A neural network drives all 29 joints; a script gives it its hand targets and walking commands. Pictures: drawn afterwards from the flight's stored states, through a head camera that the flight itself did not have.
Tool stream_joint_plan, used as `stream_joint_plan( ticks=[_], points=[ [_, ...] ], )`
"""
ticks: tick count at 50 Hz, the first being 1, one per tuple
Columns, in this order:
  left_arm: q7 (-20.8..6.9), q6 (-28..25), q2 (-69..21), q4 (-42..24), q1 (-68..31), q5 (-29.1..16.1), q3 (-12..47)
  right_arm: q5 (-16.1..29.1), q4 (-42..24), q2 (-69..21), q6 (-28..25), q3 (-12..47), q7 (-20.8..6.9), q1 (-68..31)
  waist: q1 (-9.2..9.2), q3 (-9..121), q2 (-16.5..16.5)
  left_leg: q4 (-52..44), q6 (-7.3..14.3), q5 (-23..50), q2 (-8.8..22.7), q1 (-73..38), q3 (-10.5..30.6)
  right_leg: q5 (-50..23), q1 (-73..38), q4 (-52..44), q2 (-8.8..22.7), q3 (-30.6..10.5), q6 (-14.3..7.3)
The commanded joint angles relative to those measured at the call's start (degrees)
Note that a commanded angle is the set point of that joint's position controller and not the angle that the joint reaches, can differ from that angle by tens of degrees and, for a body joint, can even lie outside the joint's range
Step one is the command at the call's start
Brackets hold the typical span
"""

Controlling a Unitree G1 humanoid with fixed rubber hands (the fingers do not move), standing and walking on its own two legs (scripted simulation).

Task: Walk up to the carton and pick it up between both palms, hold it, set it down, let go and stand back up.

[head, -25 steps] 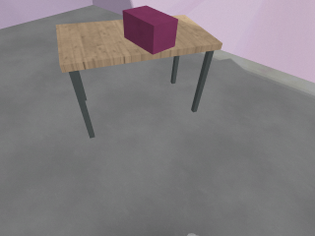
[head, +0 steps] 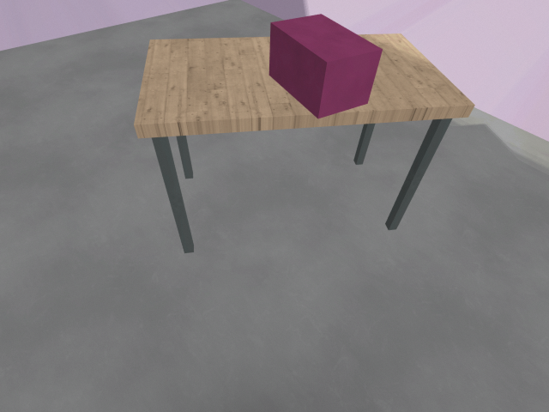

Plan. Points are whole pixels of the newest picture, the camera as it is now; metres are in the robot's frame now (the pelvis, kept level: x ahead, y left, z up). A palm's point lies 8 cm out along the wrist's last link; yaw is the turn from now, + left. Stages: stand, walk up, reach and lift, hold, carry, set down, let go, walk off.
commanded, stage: walk up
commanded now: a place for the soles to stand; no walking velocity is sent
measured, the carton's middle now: (319, 63) +1.09 -0.09 +0.01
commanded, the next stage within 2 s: none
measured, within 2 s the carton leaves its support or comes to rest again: neither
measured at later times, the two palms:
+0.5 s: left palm (165, 347) +0.26 +0.21 -0.10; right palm out of the picture +0.22 -0.44 -0.10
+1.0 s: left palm (212, 277) +0.40 +0.15 -0.11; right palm out of the picture +0.38 -0.51 -0.07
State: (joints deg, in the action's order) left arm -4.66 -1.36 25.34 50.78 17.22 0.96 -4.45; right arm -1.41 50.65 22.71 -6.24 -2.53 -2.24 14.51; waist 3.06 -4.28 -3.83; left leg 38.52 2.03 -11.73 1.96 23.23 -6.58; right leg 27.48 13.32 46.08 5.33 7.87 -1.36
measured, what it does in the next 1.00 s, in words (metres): walks ahead: right foot, then left foot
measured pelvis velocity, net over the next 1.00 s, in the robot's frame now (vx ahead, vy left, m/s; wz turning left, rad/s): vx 0.33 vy -0.17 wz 0.05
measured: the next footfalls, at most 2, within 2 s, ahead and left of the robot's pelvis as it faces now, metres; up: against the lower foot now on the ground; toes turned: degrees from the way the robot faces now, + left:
right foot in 0.32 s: +0.26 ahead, -0.23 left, +0.00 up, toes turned -5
left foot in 0.66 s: +0.36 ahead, +0.00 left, +0.00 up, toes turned +12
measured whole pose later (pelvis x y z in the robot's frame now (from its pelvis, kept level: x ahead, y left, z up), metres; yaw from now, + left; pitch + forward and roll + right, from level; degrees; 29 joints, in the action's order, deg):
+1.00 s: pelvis +0.33 -0.17 +0.00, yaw +3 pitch -3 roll +1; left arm -5.8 0.1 25.8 52.4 12.7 0.9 -4.5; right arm -1.2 50.9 24.6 -6.3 -3.0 -0.7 19.2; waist -1.4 -4.1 -5.4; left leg 38.5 -1.2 -21.4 6.5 14.1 -6.8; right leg 19.5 28.5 45.9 7.4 0.4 -0.1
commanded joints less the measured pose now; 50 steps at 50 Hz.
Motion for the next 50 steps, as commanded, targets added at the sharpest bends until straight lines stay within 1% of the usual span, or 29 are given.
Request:
stream_joint_plan(
  ticks=[1, 3, 4, 6, 8, 12, 13, 15, 16, 17, 18, 19, 20, 22, 24, 27, 29, 30, 32, 33, 34, 35, 36, 37, 39, 42, 46, 48, 50],
  points=[
    [1.6, -1.5, 14.0, -6.7, -6.9, -0.3, -2.6, 2.3, -3.0, 22.9, -0.7, -7.0, 2.9, 12.3, -8.33, 6.5, 7.6, -22.1, 17.0, -12.1, 24.9, -27.5, 44.3, 2.2, 31.6, 26.2, 0.1, -12.3, 0.3],
    [1.7, -1.7, 12.3, -4.9, -5.9, -0.2, -2.6, 2.3, -4.3, 19.3, -1.2, -5.8, 3.4, 8.3, -5.78, 2.4, 5.7, -19.1, 14.0, 1.3, 21.3, -22.0, 32.2, -3.2, 30.3, 23.1, 2.3, -12.4, 0.5],
    [1.4, -1.6, 11.7, -4.3, -4.0, 0.0, -2.4, 2.3, -4.1, 18.4, -1.4, -5.5, 3.4, 8.2, -4.88, 1.5, 7.3, -18.4, 12.4, 10.3, 18.8, -18.9, 26.4, -4.8, 26.9, 21.2, 2.8, -12.5, 0.8],
    [0.6, -0.8, 10.3, -3.4, -2.6, -0.3, -2.2, 1.6, -4.4, 18.2, -1.6, -5.3, 3.1, 6.9, -4.23, 2.5, 11.9, -17.5, 11.2, 13.7, 15.6, -14.4, 17.5, -4.7, 20.4, 14.4, 2.8, -10.4, 1.5],
    [-0.4, -0.3, 9.6, -4.0, -4.4, -0.4, -2.3, 0.9, -5.2, 19.5, -1.5, -5.6, 2.9, 5.9, -4.38, 1.8, 16.0, -18.3, 12.4, 8.7, 14.7, -11.7, 13.8, -3.6, 18.7, 7.5, 2.6, -8.1, 2.1],
    [-1.3, -0.6, 10.0, -4.2, -8.0, 0.2, -3.5, 0.8, -5.5, 20.7, -1.4, -5.6, 2.6, 3.8, -4.13, 1.4, 14.3, -18.4, 11.2, -3.1, 15.5, -6.5, 14.2, -8.8, 12.9, -1.9, 1.5, -6.4, 1.2],
    [-1.4, -0.7, 10.1, -3.9, -7.5, 0.2, -3.9, 0.6, -5.8, 20.7, -1.3, -5.4, 2.6, 3.2, -3.47, 1.9, 13.8, -17.0, 10.3, -4.7, 14.9, -4.1, 13.5, -9.5, 9.2, -4.1, 0.6, -5.9, 0.7],
    [-1.2, -1.0, 10.6, -1.3, -1.4, 0.4, -5.0, 0.6, -6.0, 19.1, -0.8, -4.7, 2.4, -0.2, 0.92, 4.3, 11.6, -9.7, 7.3, -8.2, 12.1, 4.2, 9.0, -14.2, -5.0, -8.4, -2.3, -2.6, 0.1],
    [-0.7, -1.4, 13.2, 0.4, 3.4, 0.7, -6.2, 0.4, -6.0, 15.6, -0.3, -3.6, 2.3, 1.2, 3.11, 6.4, 4.0, 1.8, 5.7, -11.3, 8.4, 9.5, 6.1, -9.3, -13.2, -10.5, -3.3, -4.8, -0.8],
    [0.1, -2.0, 18.2, 0.9, 9.1, 1.5, -7.6, 0.6, -6.7, 11.3, -0.5, -2.4, 2.4, 2.1, 6.39, 6.7, -12.3, 23.7, 2.3, -11.2, 0.8, 19.4, -0.2, 12.0, -17.7, -23.3, 7.9, -23.9, -4.9],
    [0.4, -2.4, 22.1, -1.4, 7.6, 0.4, -7.5, 1.4, -7.1, 12.3, -0.3, -1.9, 3.1, 0.9, 5.83, 8.6, -15.0, 31.7, 0.8, -21.0, -2.8, 25.1, 5.3, 19.6, -16.5, -35.1, 18.9, -45.5, -11.2],
    [0.3, -2.2, 21.5, -2.6, 2.9, -0.2, -6.8, 1.7, -6.0, 15.4, -0.1, -2.6, 3.4, -1.2, 3.98, 5.2, -6.6, 34.3, 1.0, -19.4, 0.1, 22.5, 11.8, 19.2, -9.8, -34.3, 19.7, -44.9, -13.8],
    [0.7, -1.9, 18.6, -3.3, -0.7, -0.4, -6.0, 2.1, -4.1, 15.5, 0.1, -2.6, 3.2, 1.2, 1.62, 2.7, -3.0, 33.5, 1.1, -15.5, 1.8, 20.5, 11.9, 17.5, -4.7, -33.0, 16.8, -37.1, -12.2],
    [1.2, -2.3, 15.8, -4.9, -5.7, -0.8, -4.6, 1.9, -0.9, 15.8, -0.3, -3.1, 2.8, 6.5, -1.74, -0.2, -5.1, 26.7, 0.0, -10.5, 4.8, 16.5, 9.6, 10.4, -0.1, -30.6, 13.3, -26.8, -11.1],
    [1.1, -2.6, 13.9, -5.2, -5.7, -0.7, -4.1, 1.1, 0.9, 15.6, -0.1, -3.1, 2.3, 8.2, -2.18, 0.2, -5.5, 22.2, -1.3, -9.3, 5.1, 12.1, 7.0, 1.6, 2.8, -29.8, 11.9, -20.7, -11.4],
    [0.9, -2.5, 14.3, -5.0, -3.2, 0.1, -4.1, 1.0, -1.2, 13.7, -0.2, -2.5, 1.5, 4.5, -0.95, 0.2, -8.0, 11.6, -1.7, -11.5, 4.8, 10.1, 4.1, -3.2, 2.5, -29.2, 12.4, -17.4, -14.3],
    [0.9, -2.4, 14.4, -5.7, -2.8, 0.1, -3.8, 1.1, -1.4, 13.0, -0.5, -2.6, 1.5, 3.7, -0.94, 1.0, -6.3, 6.6, -1.2, -9.7, 3.7, 6.5, 2.6, -9.8, 2.3, -27.1, 13.0, -16.2, -14.0],
    [0.8, -2.2, 14.2, -6.0, -4.3, 0.0, -3.7, 0.9, -1.3, 13.0, -0.8, -2.6, 1.5, 4.9, -1.85, 2.0, -5.4, 3.6, -0.8, -8.3, 2.8, 3.2, 1.8, -12.2, 2.6, -25.1, 12.5, -14.9, -13.1],
    [0.6, -1.6, 12.3, -7.2, -7.5, -0.5, -2.6, 0.6, 0.0, 13.1, -1.4, -3.4, 1.9, 10.5, -6.33, 5.4, -2.7, -4.8, 0.4, -1.2, 0.4, -11.9, -0.7, -10.1, 10.2, -16.4, 9.5, -9.0, -9.7],
    [0.7, -1.5, 8.7, -7.7, -6.4, -0.6, -1.1, -0.1, 1.5, 15.4, -1.6, -4.6, 2.6, 15.0, -8.86, 8.0, 5.8, -7.4, 1.4, -3.9, 0.6, -22.7, 4.1, -10.8, 16.3, -6.2, 6.2, -6.7, -6.9],
    [0.5, -1.3, 6.4, -8.6, -6.5, -0.7, -0.6, -0.7, 1.6, 22.5, -2.0, -6.6, 3.2, 19.2, -11.25, 8.5, 20.0, -19.3, 5.8, -21.2, 14.8, -28.7, 29.7, -5.6, 28.2, 12.6, -2.3, -1.7, -2.0],
    [1.3, -0.6, 11.2, -8.0, -5.1, -0.6, -1.7, 0.2, -0.5, 25.4, -1.7, -7.4, 3.4, 17.3, -10.14, 9.1, 18.1, -25.1, 13.6, -27.2, 24.8, -29.6, 49.0, 4.7, 33.0, 22.0, -3.7, -8.0, -0.5],
    [1.7, -0.3, 14.2, -7.0, -6.4, -0.2, -2.3, 1.7, -1.6, 24.1, -1.3, -7.2, 3.7, 14.8, -8.78, 6.8, 7.6, -24.1, 14.9, -23.3, 26.2, -25.3, 48.2, 2.9, 31.9, 24.9, -1.0, -12.2, 0.1],
    [1.9, -0.6, 13.9, -6.2, -7.7, -0.2, -2.4, 1.9, -2.2, 22.3, -1.5, -6.4, 3.9, 12.8, -7.58, 3.1, 3.3, -22.0, 14.0, -13.2, 24.0, -22.6, 40.0, 0.1, 32.7, 25.3, 0.0, -13.2, 0.5],
    [1.8, -0.8, 12.2, -4.6, -4.8, 0.0, -2.4, 1.8, -2.6, 19.1, -1.8, -5.5, 4.3, 9.8, -5.32, 0.1, 5.2, -19.8, 12.0, -0.2, 20.6, -17.0, 29.6, -4.0, 29.6, 22.6, 1.6, -13.6, 1.0],
    [0.7, 0.0, 10.8, -2.8, -1.9, -0.5, -2.1, 1.2, -3.6, 19.2, -1.9, -5.5, 3.6, 5.9, -3.79, 1.0, 13.0, -19.4, 11.0, -0.9, 15.9, -10.1, 15.9, -6.2, 21.4, 14.0, 2.6, -10.5, 1.7],
    [-0.8, 0.0, 10.0, -3.6, -6.9, 0.0, -2.6, 0.3, -3.6, 20.5, -1.6, -5.6, 2.8, 5.6, -5.5, -0.7, 13.6, -21.4, 11.6, -10.4, 16.7, -5.9, 14.2, -7.3, 17.9, 2.3, 2.6, -6.8, 1.8],
    [-0.9, -0.4, 10.2, -3.2, -6.1, -0.1, -3.1, 0.5, -3.9, 21.1, -1.3, -5.5, 2.5, 3.0, -4.67, 0.0, 15.5, -19.7, 10.6, -14.0, 16.0, -2.9, 13.1, -9.3, 13.1, -1.8, 1.5, -5.7, 1.1],
    [-0.8, -0.7, 10.0, -1.4, -1.7, 0.0, -3.8, 0.4, -3.9, 20.7, -0.5, -5.2, 2.1, -0.1, -0.99, 2.3, 14.9, -15.3, 8.6, -17.0, 13.9, 1.8, 9.3, -10.4, 2.5, -5.9, -1.4, -2.5, 0.4]
  ],
)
